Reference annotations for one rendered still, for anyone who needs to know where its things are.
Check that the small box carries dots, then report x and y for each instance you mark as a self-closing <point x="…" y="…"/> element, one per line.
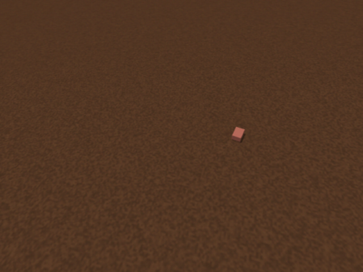
<point x="237" y="134"/>

